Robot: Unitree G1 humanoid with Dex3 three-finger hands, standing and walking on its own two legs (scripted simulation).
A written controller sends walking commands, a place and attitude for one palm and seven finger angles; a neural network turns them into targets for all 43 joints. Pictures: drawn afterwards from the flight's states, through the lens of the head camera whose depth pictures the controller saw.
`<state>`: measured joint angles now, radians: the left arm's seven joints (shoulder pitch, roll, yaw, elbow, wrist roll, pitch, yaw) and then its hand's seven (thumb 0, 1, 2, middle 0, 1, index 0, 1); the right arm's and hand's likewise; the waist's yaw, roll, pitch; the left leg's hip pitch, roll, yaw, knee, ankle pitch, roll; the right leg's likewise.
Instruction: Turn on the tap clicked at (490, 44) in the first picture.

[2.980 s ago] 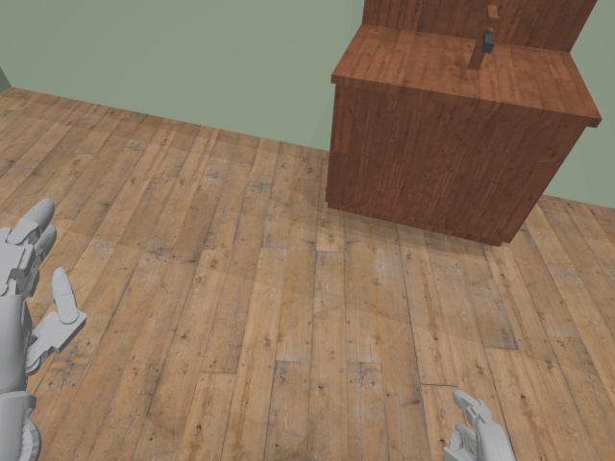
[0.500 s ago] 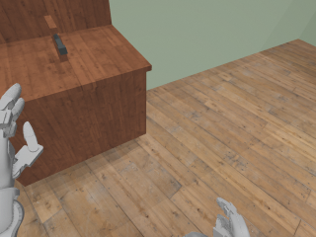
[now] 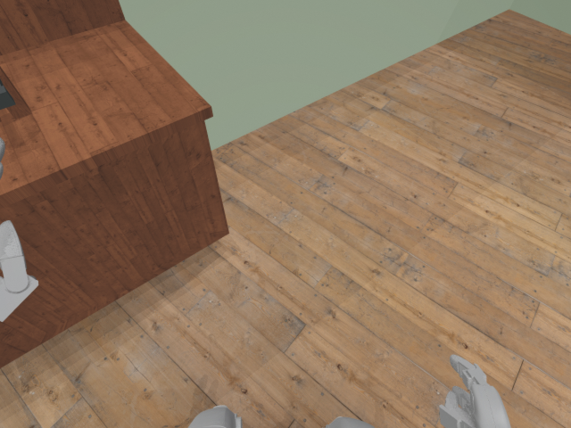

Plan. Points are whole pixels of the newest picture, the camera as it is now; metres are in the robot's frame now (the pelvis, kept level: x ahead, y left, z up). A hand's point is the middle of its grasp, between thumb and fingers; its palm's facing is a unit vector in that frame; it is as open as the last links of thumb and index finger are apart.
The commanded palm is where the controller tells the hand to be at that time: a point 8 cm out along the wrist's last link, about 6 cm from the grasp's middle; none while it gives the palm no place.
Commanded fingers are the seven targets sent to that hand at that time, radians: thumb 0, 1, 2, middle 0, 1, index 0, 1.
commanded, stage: turn to face it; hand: left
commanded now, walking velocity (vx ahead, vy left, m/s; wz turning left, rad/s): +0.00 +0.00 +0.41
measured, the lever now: (1, 97) +0.66 +0.53 +0.06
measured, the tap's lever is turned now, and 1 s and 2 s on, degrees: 0 0 0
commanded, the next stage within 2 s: take the last steps up to it in 0.24 s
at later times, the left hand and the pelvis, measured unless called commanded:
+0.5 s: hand out of the picture +0.11 +0.25 +0.19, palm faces +0.59 -0.71 -0.39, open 7.4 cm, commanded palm +0.05 +0.28 +0.19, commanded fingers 0.00 0.90 0.90 -0.20 -0.30 -0.20 -0.30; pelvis -0.05 -0.03 +0.01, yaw +12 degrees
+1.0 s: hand out of the picture +0.11 +0.26 +0.19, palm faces +0.59 -0.66 -0.47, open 7.4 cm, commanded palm +0.05 +0.28 +0.19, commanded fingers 0.00 0.90 0.90 -0.20 -0.30 -0.20 -0.30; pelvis -0.04 -0.03 +0.00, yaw +13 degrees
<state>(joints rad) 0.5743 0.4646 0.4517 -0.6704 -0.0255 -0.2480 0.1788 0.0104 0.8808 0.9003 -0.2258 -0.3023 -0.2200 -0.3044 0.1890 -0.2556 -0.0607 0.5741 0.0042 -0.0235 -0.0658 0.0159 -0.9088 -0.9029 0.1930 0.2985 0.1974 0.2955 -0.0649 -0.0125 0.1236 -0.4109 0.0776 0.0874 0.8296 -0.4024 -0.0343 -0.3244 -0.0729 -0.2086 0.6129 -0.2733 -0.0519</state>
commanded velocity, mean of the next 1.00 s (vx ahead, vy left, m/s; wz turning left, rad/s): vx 0.20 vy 0.01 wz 0.12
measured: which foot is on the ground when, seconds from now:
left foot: up 0.00-0.04, down 0.06-0.38, up 0.40-0.64, down 0.66-1.00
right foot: down 0.00-0.08, up 0.10-0.34, down 0.36-0.68, up 0.70-1.00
